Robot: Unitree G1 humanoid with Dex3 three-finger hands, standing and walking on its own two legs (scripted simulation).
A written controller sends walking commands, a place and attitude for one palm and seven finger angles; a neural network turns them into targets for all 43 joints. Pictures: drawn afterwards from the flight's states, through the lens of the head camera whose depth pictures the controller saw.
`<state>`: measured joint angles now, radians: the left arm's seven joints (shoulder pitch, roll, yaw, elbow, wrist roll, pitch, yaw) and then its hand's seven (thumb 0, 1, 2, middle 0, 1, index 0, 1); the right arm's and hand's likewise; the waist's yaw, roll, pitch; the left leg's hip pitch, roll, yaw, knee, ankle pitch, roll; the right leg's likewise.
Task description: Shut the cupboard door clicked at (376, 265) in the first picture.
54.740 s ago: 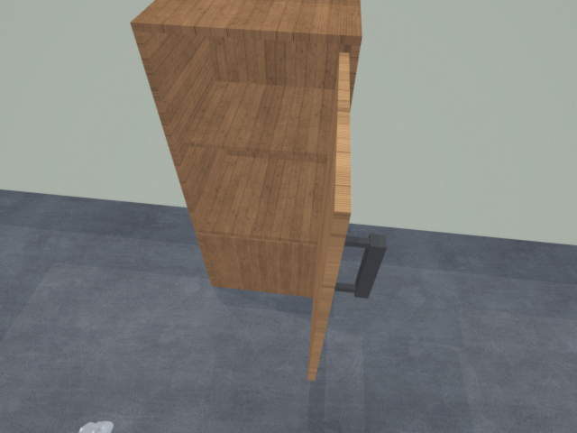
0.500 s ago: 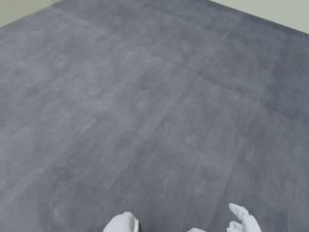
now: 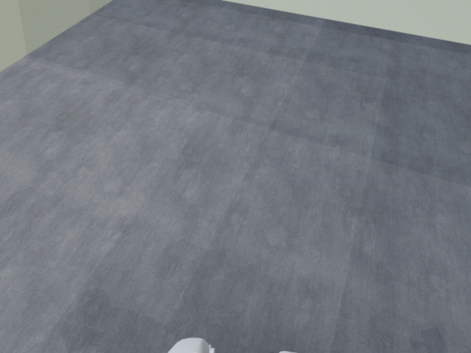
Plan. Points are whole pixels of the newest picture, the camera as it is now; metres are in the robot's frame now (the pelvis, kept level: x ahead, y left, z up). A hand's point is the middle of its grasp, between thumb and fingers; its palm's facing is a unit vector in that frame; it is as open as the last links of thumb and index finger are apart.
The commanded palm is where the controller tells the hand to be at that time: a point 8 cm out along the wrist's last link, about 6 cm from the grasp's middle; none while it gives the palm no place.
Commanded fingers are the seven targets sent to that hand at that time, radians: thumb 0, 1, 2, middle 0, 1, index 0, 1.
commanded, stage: turn to face it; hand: left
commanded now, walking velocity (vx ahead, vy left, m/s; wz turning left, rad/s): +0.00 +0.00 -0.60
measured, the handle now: out of the picture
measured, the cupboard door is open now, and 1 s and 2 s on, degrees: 28 28 28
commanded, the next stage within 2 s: none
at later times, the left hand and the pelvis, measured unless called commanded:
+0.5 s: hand (134, 316) +0.20 +0.22 -0.15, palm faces -0.28 -0.93 -0.25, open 7.4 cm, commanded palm none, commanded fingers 0.00 0.90 0.90 -0.20 -0.30 -0.20 -0.30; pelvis +0.03 +0.04 +0.00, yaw -19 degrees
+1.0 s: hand (162, 292) +0.25 +0.18 -0.17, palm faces -0.55 -0.81 -0.20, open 7.4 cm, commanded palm none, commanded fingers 0.00 0.90 0.90 -0.20 -0.30 -0.20 -0.30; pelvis +0.05 +0.06 +0.00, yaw -36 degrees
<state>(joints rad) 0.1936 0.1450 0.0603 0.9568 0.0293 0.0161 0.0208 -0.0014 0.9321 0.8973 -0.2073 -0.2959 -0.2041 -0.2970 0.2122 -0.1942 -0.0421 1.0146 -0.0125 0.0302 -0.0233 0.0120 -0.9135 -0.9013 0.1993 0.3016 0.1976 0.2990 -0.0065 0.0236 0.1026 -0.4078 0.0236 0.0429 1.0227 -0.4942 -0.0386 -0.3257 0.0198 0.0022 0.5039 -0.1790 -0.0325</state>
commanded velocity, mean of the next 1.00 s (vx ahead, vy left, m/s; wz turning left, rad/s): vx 0.00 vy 0.00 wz -0.60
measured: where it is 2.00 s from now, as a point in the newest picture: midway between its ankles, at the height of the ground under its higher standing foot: outside the picture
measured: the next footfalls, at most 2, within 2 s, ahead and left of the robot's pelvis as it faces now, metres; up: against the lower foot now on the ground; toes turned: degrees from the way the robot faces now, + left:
left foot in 0.18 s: +0.08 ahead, +0.15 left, +0.00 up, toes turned -4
right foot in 0.56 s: +0.02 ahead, -0.10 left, +0.00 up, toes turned -26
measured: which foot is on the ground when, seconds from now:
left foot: up 0.00-0.16, down 0.18-0.56, up 0.58-0.88, down 0.90-1.00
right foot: down 0.00-0.18, up 0.20-0.54, down 0.56-0.90, up 0.92-1.00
